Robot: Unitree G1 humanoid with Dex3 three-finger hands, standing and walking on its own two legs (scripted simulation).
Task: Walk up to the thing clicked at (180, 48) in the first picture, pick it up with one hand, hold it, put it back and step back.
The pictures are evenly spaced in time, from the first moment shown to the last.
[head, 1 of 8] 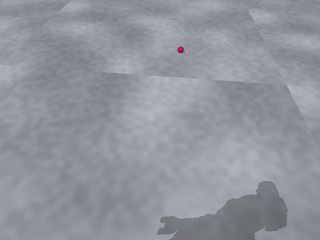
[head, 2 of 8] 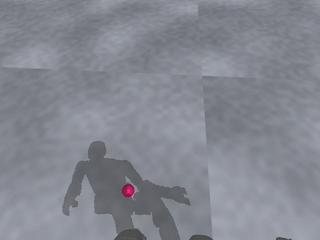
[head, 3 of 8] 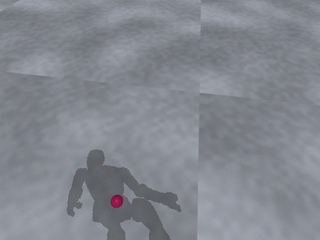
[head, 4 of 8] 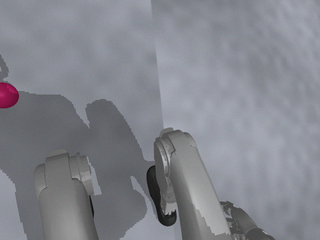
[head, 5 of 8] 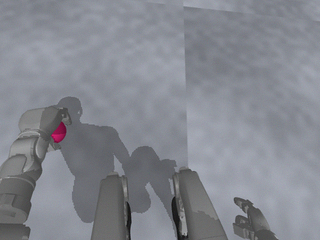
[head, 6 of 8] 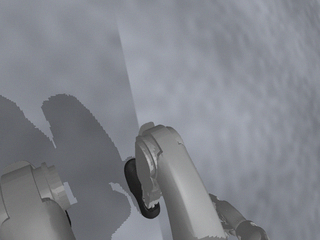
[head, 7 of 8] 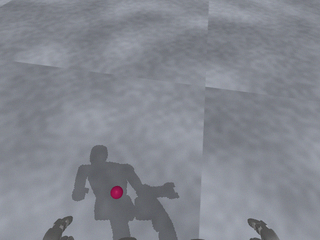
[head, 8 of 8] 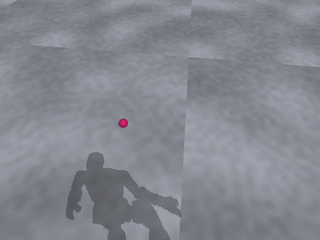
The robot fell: no
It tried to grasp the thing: yes
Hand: left
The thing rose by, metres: 0.69
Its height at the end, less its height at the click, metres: +0.00
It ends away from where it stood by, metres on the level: 0.02
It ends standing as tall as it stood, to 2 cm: yes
